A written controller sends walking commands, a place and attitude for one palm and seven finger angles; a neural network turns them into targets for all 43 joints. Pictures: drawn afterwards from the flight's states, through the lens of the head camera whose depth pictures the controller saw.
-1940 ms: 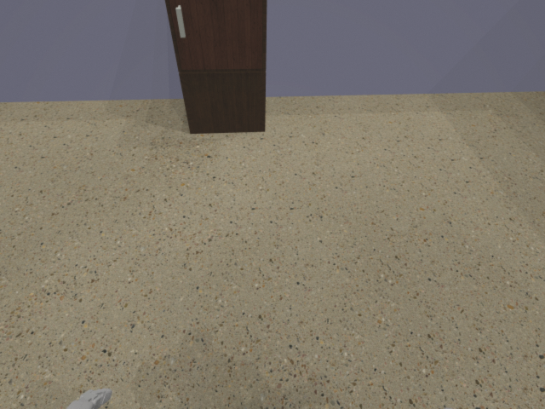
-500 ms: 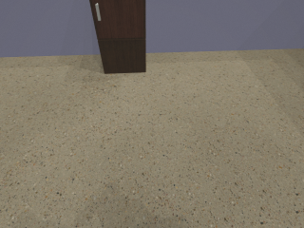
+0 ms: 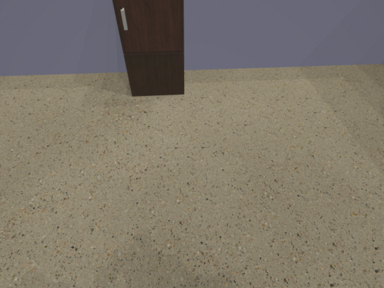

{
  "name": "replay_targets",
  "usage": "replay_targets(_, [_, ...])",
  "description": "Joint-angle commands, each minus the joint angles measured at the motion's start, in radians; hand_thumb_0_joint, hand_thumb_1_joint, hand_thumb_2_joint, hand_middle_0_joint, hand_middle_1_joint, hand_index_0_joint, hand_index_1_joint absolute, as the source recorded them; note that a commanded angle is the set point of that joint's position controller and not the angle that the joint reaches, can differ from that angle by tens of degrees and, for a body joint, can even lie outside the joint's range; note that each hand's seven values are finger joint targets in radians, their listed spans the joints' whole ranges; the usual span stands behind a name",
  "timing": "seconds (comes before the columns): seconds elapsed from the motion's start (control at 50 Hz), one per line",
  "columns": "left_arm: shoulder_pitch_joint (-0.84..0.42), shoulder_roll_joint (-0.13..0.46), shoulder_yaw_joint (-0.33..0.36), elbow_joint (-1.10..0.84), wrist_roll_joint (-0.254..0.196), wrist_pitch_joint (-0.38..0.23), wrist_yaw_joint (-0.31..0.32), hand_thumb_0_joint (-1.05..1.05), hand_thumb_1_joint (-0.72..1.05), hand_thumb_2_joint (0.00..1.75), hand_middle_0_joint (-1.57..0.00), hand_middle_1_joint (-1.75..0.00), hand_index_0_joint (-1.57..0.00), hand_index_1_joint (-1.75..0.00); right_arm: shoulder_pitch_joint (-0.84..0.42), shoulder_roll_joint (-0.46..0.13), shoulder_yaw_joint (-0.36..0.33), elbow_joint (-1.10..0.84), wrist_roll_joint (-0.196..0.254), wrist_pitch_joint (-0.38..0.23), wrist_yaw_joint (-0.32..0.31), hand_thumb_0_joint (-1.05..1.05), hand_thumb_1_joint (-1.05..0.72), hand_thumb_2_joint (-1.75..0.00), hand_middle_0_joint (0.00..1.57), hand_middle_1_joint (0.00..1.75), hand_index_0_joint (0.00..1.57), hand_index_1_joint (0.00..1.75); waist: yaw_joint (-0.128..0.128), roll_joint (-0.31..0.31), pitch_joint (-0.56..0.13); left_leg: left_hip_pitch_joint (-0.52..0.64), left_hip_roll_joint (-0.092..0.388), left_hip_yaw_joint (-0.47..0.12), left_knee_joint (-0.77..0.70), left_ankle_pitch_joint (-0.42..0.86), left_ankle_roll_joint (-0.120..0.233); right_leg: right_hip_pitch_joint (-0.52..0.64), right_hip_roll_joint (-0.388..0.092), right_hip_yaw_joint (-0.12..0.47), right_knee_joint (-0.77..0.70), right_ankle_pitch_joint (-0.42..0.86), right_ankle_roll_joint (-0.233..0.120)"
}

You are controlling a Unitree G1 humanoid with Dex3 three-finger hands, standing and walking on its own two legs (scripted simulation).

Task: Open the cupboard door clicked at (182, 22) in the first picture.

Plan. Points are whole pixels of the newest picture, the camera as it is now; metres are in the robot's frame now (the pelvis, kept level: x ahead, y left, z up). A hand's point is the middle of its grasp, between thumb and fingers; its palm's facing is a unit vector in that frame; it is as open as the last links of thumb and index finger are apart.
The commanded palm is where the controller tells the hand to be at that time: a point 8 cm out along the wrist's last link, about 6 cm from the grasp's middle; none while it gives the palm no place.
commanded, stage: look at it before walking up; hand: left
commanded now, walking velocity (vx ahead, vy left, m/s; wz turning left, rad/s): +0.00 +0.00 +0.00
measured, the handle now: (124, 18) +1.70 +0.56 -0.11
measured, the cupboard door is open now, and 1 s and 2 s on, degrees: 0 0 0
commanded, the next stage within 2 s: walk to a spot facing it in 0.10 s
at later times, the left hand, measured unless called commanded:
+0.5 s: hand out of the picture +0.02 +0.22 -0.19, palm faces +0.09 -0.98 -0.19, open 7.4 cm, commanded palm none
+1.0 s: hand (123, 216) +0.35 +0.23 -0.19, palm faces +0.09 -0.98 -0.15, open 7.4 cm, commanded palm none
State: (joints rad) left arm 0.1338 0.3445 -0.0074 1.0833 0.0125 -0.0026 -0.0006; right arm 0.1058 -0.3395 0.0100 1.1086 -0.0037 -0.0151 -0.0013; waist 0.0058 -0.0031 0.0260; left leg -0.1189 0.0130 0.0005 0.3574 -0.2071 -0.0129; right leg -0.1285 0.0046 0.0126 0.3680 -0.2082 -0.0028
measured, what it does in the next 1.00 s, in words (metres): walks ahead: right foot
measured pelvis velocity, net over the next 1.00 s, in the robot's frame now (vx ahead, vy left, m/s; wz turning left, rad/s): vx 0.25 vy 0.05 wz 0.15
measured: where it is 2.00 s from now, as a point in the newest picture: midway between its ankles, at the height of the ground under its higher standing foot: (174, 206)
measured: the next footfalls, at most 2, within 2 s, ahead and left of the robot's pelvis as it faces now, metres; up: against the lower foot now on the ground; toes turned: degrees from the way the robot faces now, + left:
right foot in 1.00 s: +0.42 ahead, -0.01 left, +0.00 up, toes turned +1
left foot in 1.54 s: +0.62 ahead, +0.24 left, +0.00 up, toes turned +22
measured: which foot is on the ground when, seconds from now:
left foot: down 0.00-1.00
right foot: down 0.00-0.52, up 0.54-0.98, down 1.00-1.00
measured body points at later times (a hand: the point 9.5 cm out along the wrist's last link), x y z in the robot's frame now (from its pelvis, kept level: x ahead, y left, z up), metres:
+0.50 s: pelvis +0.04 +0.03 -0.01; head +0.03 +0.05 +0.44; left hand +0.01 +0.28 -0.18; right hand +0.06 -0.23 -0.15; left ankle +0.02 +0.12 -0.74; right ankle +0.00 -0.12 -0.75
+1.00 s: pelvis +0.25 +0.05 -0.03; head +0.29 +0.06 +0.42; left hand +0.34 +0.28 -0.18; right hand +0.12 -0.14 -0.17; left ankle +0.03 +0.12 -0.74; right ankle +0.38 -0.01 -0.74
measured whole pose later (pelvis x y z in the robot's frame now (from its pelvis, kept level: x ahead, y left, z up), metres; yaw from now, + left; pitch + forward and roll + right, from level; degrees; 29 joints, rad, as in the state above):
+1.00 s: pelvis +0.25 +0.05 -0.03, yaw +8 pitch +1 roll +0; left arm 0.09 0.15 0.04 1.01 0.02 -0.03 -0.02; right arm 0.54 -0.07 -0.01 1.20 -0.01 -0.08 -0.04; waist -0.07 0.00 0.07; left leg 0.16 -0.03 0.01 0.34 -0.49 0.04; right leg -0.50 -0.03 -0.14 0.63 -0.18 -0.04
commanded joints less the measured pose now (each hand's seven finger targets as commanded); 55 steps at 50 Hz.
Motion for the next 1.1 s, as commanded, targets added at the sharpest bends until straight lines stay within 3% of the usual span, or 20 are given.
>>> replay_targets(0.0, [-0.034, 0.206, 0.040, -0.059, -0.001, -0.025, 0.012, 0.00, 0.90, 0.90, -0.20, -0.30, -0.20, -0.30, -0.043, -0.209, -0.043, -0.057, -0.004, -0.018, -0.012, 0.00, -0.90, -0.90, 0.20, 0.30, 0.20, 0.30, -0.003, 0.002, -0.041, 0.016, 0.112, -0.086, -0.058, 0.144, 0.037, -0.016, -0.122, 0.097, -0.063, 0.145, -0.024])
replay_targets(0.18, [-0.031, 0.207, 0.040, -0.055, -0.002, -0.027, 0.011, 0.00, 0.90, 0.90, -0.20, -0.30, -0.20, -0.30, -0.039, -0.209, -0.042, -0.053, -0.002, -0.018, -0.012, 0.00, -0.90, -0.90, 0.20, 0.30, 0.20, 0.30, -0.004, 0.000, -0.047, 0.015, 0.111, -0.087, -0.056, 0.142, 0.035, -0.008, -0.126, 0.099, -0.069, 0.149, -0.026])
replay_targets(0.22, [0.044, 0.081, 0.014, -0.025, -0.002, -0.007, 0.016, 0.00, 0.90, 0.90, -0.20, -0.30, -0.20, -0.30, 0.030, -0.076, -0.012, -0.024, -0.011, 0.003, -0.005, 0.00, -0.90, -0.90, 0.20, 0.30, 0.20, 0.30, -0.002, -0.011, -0.052, -0.007, 0.091, -0.068, -0.034, 0.015, 0.018, -0.010, -0.121, 0.088, -0.072, -0.046, -0.004])
replay_targets(0.26, [0.085, 0.093, 0.021, -0.020, 0.005, 0.005, 0.009, 0.00, 0.90, 0.90, -0.20, -0.30, -0.20, -0.30, 0.060, -0.067, -0.014, -0.021, -0.018, 0.016, 0.000, 0.00, -0.90, -0.90, 0.20, 0.30, 0.20, 0.30, 0.007, -0.041, 0.001, -0.096, 0.058, -0.057, 0.002, -0.196, 0.023, -0.038, -0.125, 0.122, -0.095, -0.298, -0.016])
replay_targets(0.36, [0.187, 0.147, 0.062, -0.036, 0.012, -0.005, 0.009, 0.00, 0.90, 0.90, -0.20, -0.30, -0.20, -0.30, 0.071, -0.037, -0.030, -0.076, -0.022, 0.015, 0.007, 0.00, -0.90, -0.90, 0.20, 0.30, 0.20, 0.30, 0.035, -0.181, 0.102, -0.344, 0.024, 0.022, 0.336, -0.265, 0.024, -0.020, -0.315, 0.331, -0.242, -0.537, -0.142])
replay_targets(0.42, [0.173, 0.115, 0.069, -0.046, 0.012, -0.027, 0.009, 0.00, 0.90, 0.90, -0.20, -0.30, -0.20, -0.30, 0.138, 0.002, -0.036, -0.075, -0.015, -0.005, 0.016, 0.00, -0.90, -0.90, 0.20, 0.30, 0.20, 0.30, -0.006, -0.105, 0.088, -0.271, 0.056, 0.044, 0.273, -0.212, 0.032, -0.036, -0.306, 0.201, -0.159, -0.323, -0.152])
replay_targets(0.46, [0.143, 0.076, 0.065, -0.054, 0.008, -0.024, 0.006, 0.00, 0.90, 0.90, -0.20, -0.30, -0.20, -0.30, 0.262, 0.035, -0.037, -0.039, -0.012, -0.016, 0.015, 0.00, -0.90, -0.90, 0.20, 0.30, 0.20, 0.30, -0.056, -0.046, 0.078, -0.053, 0.027, 0.074, 0.110, -0.127, 0.037, -0.173, -0.228, 0.060, -0.038, -0.309, -0.100])
replay_targets(0.48, [0.146, 0.024, 0.057, -0.062, 0.003, -0.021, 0.003, 0.00, 0.90, 0.90, -0.20, -0.30, -0.20, -0.30, 0.358, 0.000, -0.047, -0.010, -0.013, -0.024, 0.007, 0.00, -0.90, -0.90, 0.20, 0.30, 0.20, 0.30, -0.085, 0.094, 0.061, 0.051, 0.075, -0.054, -0.001, -0.194, 0.056, -0.262, -0.142, -0.028, 0.145, -0.279, -0.057])
replay_targets(0.5, [0.139, -0.048, 0.044, -0.088, -0.004, -0.019, -0.005, 0.00, 0.90, 0.90, -0.20, -0.30, -0.20, -0.30, 0.460, -0.090, -0.076, 0.017, -0.025, -0.031, -0.005, 0.00, -0.90, -0.90, 0.20, 0.30, 0.20, 0.30, -0.113, 0.346, 0.068, 0.126, 0.288, -0.394, -0.166, -0.364, 0.137, -0.453, -0.022, -0.160, 0.461, -0.314, 0.004])
replay_targets(0.52, [0.078, -0.047, 0.041, -0.127, 0.008, -0.028, -0.002, 0.00, 0.90, 0.90, -0.20, -0.30, -0.20, -0.30, 0.501, -0.098, -0.078, 0.019, -0.020, -0.029, -0.015, 0.00, -0.90, -0.90, 0.20, 0.30, 0.20, 0.30, -0.112, 0.278, 0.106, 0.126, 0.364, -0.526, -0.237, -0.357, 0.198, -0.562, -0.024, -0.088, 0.609, -0.361, 0.000])
replay_targets(0.6, [0.085, -0.072, 0.053, -0.079, 0.019, -0.040, -0.017, 0.00, 0.90, 0.90, -0.20, -0.30, -0.20, -0.30, 0.418, 0.035, -0.046, 0.001, -0.011, -0.058, -0.025, 0.00, -0.90, -0.90, 0.20, 0.30, 0.20, 0.30, -0.052, 0.064, 0.146, 0.054, 0.275, -0.329, -0.214, -0.050, 0.181, -0.565, -0.123, -0.027, 0.756, -0.119, 0.003])
replay_targets(0.66, [0.125, -0.103, 0.052, -0.062, 0.017, -0.033, -0.017, 0.00, 0.90, 0.90, -0.20, -0.30, -0.20, -0.30, 0.451, 0.069, -0.044, 0.022, -0.005, -0.077, -0.035, 0.00, -0.90, -0.90, 0.20, 0.30, 0.20, 0.30, -0.032, 0.083, 0.073, 0.127, 0.222, -0.187, -0.168, 0.271, 0.167, -0.552, -0.120, -0.060, 0.755, -0.049, 0.028])
replay_targets(0.86, [-0.131, -0.153, 0.051, -0.149, 0.003, -0.040, -0.025, 0.00, 0.90, 0.90, -0.20, -0.30, -0.20, -0.30, 0.546, 0.122, -0.041, 0.080, -0.013, -0.080, -0.051, 0.00, -0.90, -0.90, 0.20, 0.30, 0.20, 0.30, -0.080, 0.134, 0.149, 0.166, 0.171, -0.076, -0.148, 0.574, 0.138, -0.523, -0.073, -0.160, 0.372, 0.046, 0.012])
replay_targets(0.94, [0.055, -0.107, 0.064, -0.106, 0.008, -0.054, -0.009, 0.00, 0.90, 0.90, -0.20, -0.30, -0.20, -0.30, 0.502, 0.070, -0.059, 0.078, -0.009, -0.075, -0.052, 0.00, -0.90, -0.90, 0.20, 0.30, 0.20, 0.30, 0.015, 0.134, 0.026, 0.183, 0.201, -0.055, 0.103, 0.958, 0.124, -0.217, 0.003, -0.173, 0.250, 0.011, -0.050])
replay_targets(0.96, [0.192, -0.086, 0.078, -0.068, 0.012, -0.061, -0.006, 0.00, 0.90, 0.90, -0.20, -0.30, -0.20, -0.30, 0.470, 0.059, -0.064, 0.065, -0.006, -0.075, -0.051, 0.00, -0.90, -0.90, 0.20, 0.30, 0.20, 0.30, 0.082, 0.099, -0.036, 0.112, 0.181, -0.036, 0.255, 0.895, 0.103, -0.032, 0.005, -0.163, 0.195, 0.071, -0.062])
replay_targets(0.98, [0.347, -0.023, 0.098, -0.026, 0.022, -0.074, 0.002, 0.00, 0.90, 0.90, -0.20, -0.30, -0.20, -0.30, 0.457, 0.070, -0.065, 0.048, 0.001, -0.076, -0.040, 0.00, -0.90, -0.90, 0.20, 0.30, 0.20, 0.30, 0.145, 0.017, -0.129, -0.102, 0.138, -0.019, 0.514, 0.621, 0.080, 0.254, -0.123, -0.023, 0.176, 0.107, -0.112])
replay_targets(1.0, [0.443, 0.071, 0.121, -0.003, 0.023, -0.077, 0.015, 0.00, 0.90, 0.90, -0.20, -0.30, -0.20, -0.30, 0.522, 0.136, -0.057, 0.024, 0.012, -0.083, -0.030, 0.00, -0.90, -0.90, 0.20, 0.30, 0.20, 0.30, 0.137, -0.221, -0.264, -0.387, -0.048, 0.025, 0.878, -0.162, 0.044, 0.479, -0.437, 0.443, 0.080, 0.160, -0.233])
replay_targets(1.02, [0.429, 0.093, 0.123, 0.006, 0.002, -0.070, 0.014, 0.00, 0.90, 0.90, -0.20, -0.30, -0.20, -0.30, 0.462, 0.125, -0.059, 0.011, 0.010, -0.078, -0.030, 0.00, -0.90, -0.90, 0.20, 0.30, 0.20, 0.30, 0.126, -0.164, -0.239, -0.429, -0.029, -0.051, 1.071, -0.325, 0.068, 0.374, -0.500, 0.567, -0.046, 0.061, -0.273])
replay_targets(1.04, [0.323, 0.041, 0.117, -0.016, -0.002, -0.070, 0.014, 0.00, 0.90, 0.90, -0.20, -0.30, -0.20, -0.30, 0.420, 0.123, -0.067, 0.006, 0.007, -0.072, -0.023, 0.00, -0.90, -0.90, 0.20, 0.30, 0.20, 0.30, 0.088, -0.169, -0.140, -0.434, 0.032, -0.073, 1.112, -0.222, 0.080, 0.240, -0.463, 0.504, -0.110, -0.119, -0.237])
replay_targets(1.08, [0.206, -0.070, 0.081, -0.036, 0.004, -0.080, 0.017, 0.00, 0.90, 0.90, -0.20, -0.30, -0.20, -0.30, 0.310, 0.162, -0.064, -0.020, -0.009, -0.059, -0.012, 0.00, -0.90, -0.90, 0.20, 0.30, 0.20, 0.30, 0.029, -0.002, 0.051, -0.452, 0.101, -0.058, 1.038, -0.103, 0.066, -0.045, -0.388, 0.284, -0.126, 0.004, -0.178])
